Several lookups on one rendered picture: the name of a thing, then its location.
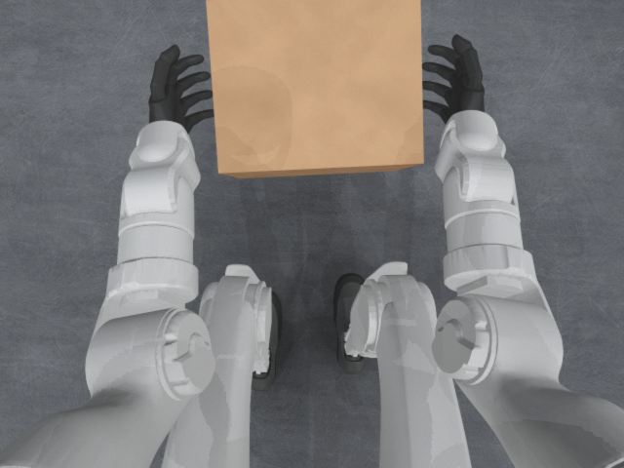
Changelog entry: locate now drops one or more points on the left robot foot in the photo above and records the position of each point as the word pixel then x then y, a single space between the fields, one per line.
pixel 263 380

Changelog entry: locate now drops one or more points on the carton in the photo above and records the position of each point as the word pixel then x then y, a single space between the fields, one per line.
pixel 316 87

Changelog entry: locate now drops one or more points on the left robot forearm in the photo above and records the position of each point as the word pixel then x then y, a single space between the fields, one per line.
pixel 155 268

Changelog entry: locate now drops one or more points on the robot left hand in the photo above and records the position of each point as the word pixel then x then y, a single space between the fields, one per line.
pixel 165 102

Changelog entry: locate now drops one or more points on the right robot shin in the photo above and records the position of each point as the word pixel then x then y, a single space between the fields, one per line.
pixel 353 344

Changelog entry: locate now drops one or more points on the right robot upper arm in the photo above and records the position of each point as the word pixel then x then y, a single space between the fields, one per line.
pixel 506 355

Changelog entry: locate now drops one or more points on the right robot forearm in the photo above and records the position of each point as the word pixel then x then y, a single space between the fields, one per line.
pixel 481 212

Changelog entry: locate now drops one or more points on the robot right hand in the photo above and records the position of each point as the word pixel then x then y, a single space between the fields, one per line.
pixel 466 91

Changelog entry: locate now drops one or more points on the left robot upper arm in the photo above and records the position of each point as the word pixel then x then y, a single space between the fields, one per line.
pixel 142 372

